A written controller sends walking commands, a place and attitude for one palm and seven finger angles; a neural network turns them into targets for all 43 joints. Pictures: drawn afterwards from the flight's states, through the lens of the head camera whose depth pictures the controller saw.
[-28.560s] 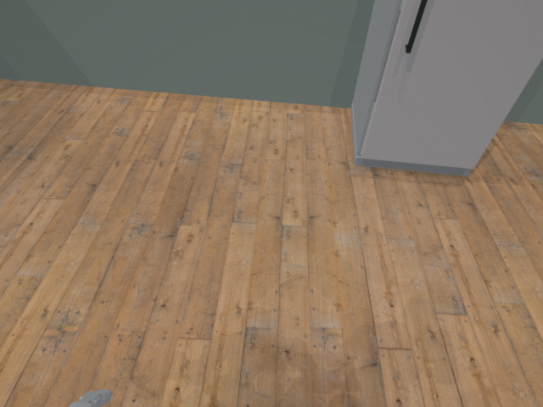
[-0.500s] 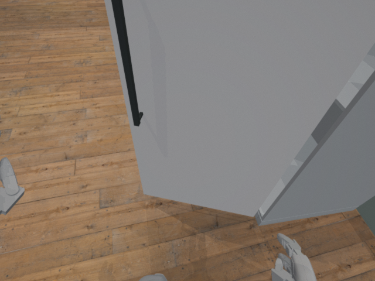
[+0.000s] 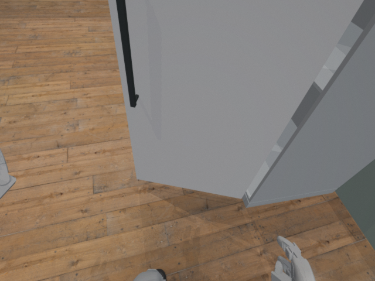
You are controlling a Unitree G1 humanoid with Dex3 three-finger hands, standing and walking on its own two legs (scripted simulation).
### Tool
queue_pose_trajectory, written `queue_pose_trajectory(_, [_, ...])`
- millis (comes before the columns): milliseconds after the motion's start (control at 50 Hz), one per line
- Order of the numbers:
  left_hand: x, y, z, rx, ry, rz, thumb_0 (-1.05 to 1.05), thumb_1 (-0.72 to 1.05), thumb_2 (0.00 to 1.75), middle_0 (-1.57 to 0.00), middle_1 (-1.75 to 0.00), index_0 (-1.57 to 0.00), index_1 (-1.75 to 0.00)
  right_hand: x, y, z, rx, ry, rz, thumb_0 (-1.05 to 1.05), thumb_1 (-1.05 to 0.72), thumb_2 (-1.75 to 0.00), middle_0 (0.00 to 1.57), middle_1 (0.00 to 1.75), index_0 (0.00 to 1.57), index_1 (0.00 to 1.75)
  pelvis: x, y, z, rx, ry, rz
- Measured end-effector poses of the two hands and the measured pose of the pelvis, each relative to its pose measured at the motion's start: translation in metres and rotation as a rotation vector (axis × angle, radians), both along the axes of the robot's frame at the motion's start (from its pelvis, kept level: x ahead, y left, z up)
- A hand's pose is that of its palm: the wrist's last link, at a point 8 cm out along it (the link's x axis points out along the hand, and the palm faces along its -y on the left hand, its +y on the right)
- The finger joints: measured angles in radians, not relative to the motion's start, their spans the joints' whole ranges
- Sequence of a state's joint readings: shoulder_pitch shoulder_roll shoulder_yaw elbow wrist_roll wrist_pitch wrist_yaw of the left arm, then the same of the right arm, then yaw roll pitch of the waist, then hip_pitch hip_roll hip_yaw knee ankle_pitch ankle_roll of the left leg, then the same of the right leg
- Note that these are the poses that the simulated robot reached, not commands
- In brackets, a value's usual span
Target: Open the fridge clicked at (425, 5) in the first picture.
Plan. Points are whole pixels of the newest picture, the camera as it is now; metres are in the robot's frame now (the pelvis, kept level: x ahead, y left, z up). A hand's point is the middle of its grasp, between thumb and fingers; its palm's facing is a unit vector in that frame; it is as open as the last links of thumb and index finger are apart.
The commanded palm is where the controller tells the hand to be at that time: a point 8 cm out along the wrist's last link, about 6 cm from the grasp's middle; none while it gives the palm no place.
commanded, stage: step back with the hand held close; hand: left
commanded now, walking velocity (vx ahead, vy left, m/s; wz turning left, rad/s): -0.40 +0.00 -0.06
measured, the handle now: (127, 37) +0.67 +0.23 +0.16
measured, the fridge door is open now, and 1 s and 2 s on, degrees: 69 69 69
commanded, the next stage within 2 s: stop stepping back and stand still in 0.08 s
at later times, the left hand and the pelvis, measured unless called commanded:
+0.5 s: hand (21, 240) +0.14 +0.23 +0.17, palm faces +0.30 -0.85 -0.44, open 7.4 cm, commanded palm +0.07 +0.28 +0.19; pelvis -0.10 -0.01 +0.00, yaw -6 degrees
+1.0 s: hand out of the picture +0.10 +0.26 +0.19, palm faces +0.38 -0.79 -0.49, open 7.4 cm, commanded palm +0.04 +0.30 +0.19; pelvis -0.12 +0.01 +0.00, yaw -4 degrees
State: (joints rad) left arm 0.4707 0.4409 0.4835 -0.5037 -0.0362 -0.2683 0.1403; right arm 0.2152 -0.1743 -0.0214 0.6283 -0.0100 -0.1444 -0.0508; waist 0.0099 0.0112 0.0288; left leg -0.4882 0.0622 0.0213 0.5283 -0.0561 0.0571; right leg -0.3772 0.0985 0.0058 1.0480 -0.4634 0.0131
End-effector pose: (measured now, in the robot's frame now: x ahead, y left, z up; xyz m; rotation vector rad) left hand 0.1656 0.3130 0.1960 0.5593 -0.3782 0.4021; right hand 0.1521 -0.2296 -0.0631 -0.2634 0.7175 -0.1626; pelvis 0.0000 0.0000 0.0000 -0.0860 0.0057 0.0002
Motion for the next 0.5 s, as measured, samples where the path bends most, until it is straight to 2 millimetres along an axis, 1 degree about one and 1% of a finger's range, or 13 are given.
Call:
queue_pose_trajectory(80, [-0.017, -0.016, 0.002, -0.044, 0.004, -0.028, 0.02, 0.89, 0.90, -0.21, -0.30, -0.21, -0.30, -0.019, 0.003, 0.001, 0.031, -0.003, 0.015, 0.01, -0.91, -0.90, 0.20, 0.30, 0.20, 0.30, -0.016, -0.007, 0.004, 0.007, 0.048, -0.036])
queue_pose_trajectory(120, [-0.024, -0.029, 0.001, -0.045, -0.001, -0.058, 0.02, 0.89, 0.90, -0.21, -0.30, -0.21, -0.30, -0.028, 0.002, -0.003, 0.042, -0.012, 0.024, 0.01, -0.91, -0.90, 0.20, 0.30, 0.20, 0.30, -0.029, -0.013, 0.001, 0.028, 0.064, -0.059])
queue_pose_trajectory(160, [-0.028, -0.042, 0.000, -0.025, -0.013, -0.100, 0.02, 0.89, 0.90, -0.21, -0.30, -0.21, -0.30, -0.039, -0.003, -0.011, 0.050, -0.014, 0.016, 0.01, -0.90, -0.90, 0.20, 0.30, 0.20, 0.30, -0.044, -0.017, -0.006, 0.054, 0.063, -0.102])
queue_pose_trajectory(200, [-0.029, -0.050, 0.002, -0.024, -0.011, -0.137, 0.02, 0.89, 0.90, -0.21, -0.30, -0.21, -0.30, -0.055, -0.007, -0.014, 0.045, 0.021, -0.013, 0.01, -0.90, -0.90, 0.20, 0.30, 0.20, 0.30, -0.052, -0.017, -0.002, 0.048, 0.039, -0.110])
queue_pose_trajectory(260, [-0.030, -0.051, 0.005, -0.003, 0.005, -0.158, 0.01, 0.89, 0.90, -0.21, -0.30, -0.21, -0.31, -0.079, -0.014, -0.008, 0.040, 0.044, -0.070, 0.01, -0.91, -0.90, 0.20, 0.30, 0.20, 0.30, -0.054, -0.017, 0.004, 0.080, 0.022, -0.121])
queue_pose_trajectory(320, [-0.028, -0.042, -0.002, -0.023, 0.042, -0.158, 0.01, 0.89, 0.90, -0.21, -0.30, -0.21, -0.31, -0.096, -0.025, -0.002, 0.010, 0.002, -0.134, 0.01, -0.90, -0.90, 0.20, 0.30, 0.20, 0.30, -0.055, -0.010, 0.001, 0.054, 0.000, -0.140])
queue_pose_trajectory(400, [-0.032, -0.035, -0.014, -0.055, 0.076, -0.160, 0.01, 0.89, 0.90, -0.21, -0.30, -0.21, -0.31, -0.122, -0.035, 0.006, -0.007, -0.043, -0.184, 0.01, -0.91, -0.90, 0.20, 0.30, 0.20, 0.30, -0.073, -0.006, 0.000, 0.074, -0.033, -0.136])
queue_pose_trajectory(440, [-0.040, -0.035, -0.017, -0.066, 0.100, -0.150, 0.02, 0.89, 0.90, -0.21, -0.30, -0.21, -0.31, -0.136, -0.037, 0.009, -0.023, -0.045, -0.180, 0.01, -0.91, -0.90, 0.20, 0.30, 0.20, 0.30, -0.084, -0.006, 0.002, 0.073, -0.043, -0.127])
queue_pose_trajectory(500, [-0.063, -0.038, -0.011, -0.036, 0.106, -0.147, 0.02, 0.89, 0.90, -0.21, -0.30, -0.21, -0.31, -0.154, -0.038, 0.008, -0.027, -0.031, -0.165, 0.01, -0.91, -0.90, 0.20, 0.30, 0.20, 0.30, -0.099, -0.006, 0.004, 0.066, -0.047, -0.096])
